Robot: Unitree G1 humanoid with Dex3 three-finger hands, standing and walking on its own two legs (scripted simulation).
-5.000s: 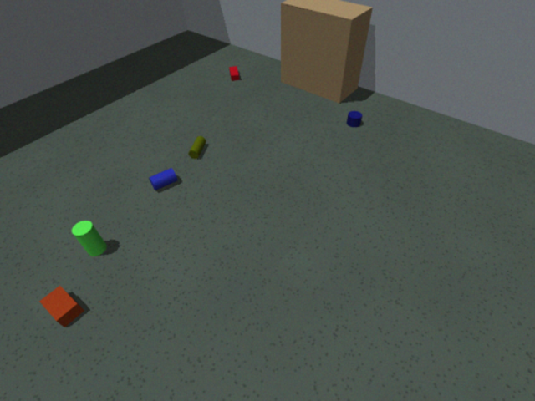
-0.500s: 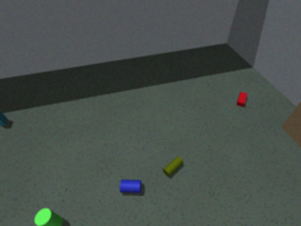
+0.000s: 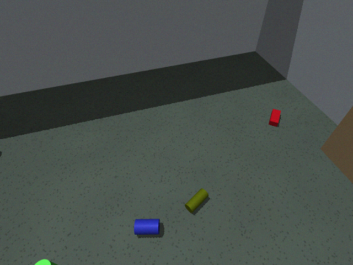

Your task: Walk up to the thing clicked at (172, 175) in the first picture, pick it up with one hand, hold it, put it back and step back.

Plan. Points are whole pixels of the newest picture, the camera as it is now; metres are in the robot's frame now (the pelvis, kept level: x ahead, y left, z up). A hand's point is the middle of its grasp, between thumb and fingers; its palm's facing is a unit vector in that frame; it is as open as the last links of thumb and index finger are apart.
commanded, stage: walk up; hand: left
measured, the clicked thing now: (147, 226) +0.47 +0.20 -0.73
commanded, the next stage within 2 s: stand in 0.98 s
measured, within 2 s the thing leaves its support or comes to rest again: neither
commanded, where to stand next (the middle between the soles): +0.09 +0.01 m, yaw -1 degrees
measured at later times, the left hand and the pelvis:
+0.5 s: hand out of the picture +0.10 +0.26 -0.15, palm faces -0.08 -0.92 -0.38, open 7.4 cm; pelvis +0.01 +0.00 +0.00, yaw -2 degrees
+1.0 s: hand out of the picture +0.12 +0.25 -0.14, palm faces -0.09 -0.92 -0.37, open 7.4 cm; pelvis +0.01 +0.00 +0.01, yaw -3 degrees
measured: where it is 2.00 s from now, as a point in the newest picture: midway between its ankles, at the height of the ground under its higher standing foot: outside the picture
